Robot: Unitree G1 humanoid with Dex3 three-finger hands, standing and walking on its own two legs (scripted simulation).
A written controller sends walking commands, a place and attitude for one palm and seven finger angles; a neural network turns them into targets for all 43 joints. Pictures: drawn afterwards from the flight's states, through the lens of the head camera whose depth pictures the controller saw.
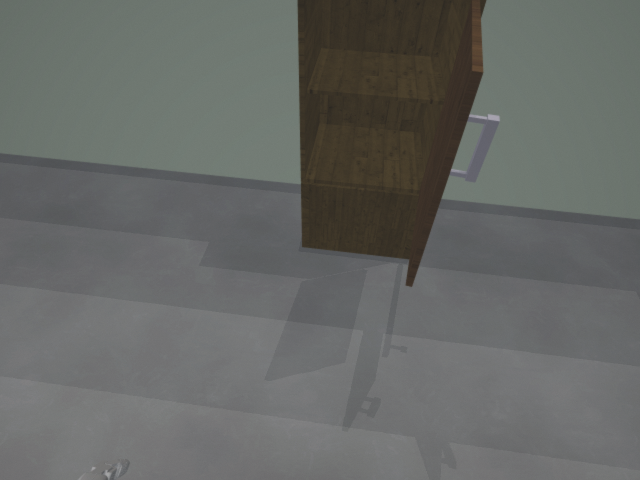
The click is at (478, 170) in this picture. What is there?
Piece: cupboard door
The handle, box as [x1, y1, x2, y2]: [449, 114, 499, 181]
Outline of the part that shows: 496,115 488,114 486,117 469,114 467,121 483,123 484,125 466,172 451,169 449,174 464,177 465,180 475,181 499,121 499,118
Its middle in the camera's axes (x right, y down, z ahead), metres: +0.30 -0.18 +0.78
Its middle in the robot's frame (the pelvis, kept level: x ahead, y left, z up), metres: +0.72 -0.26 +0.04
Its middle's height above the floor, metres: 0.81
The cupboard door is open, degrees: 82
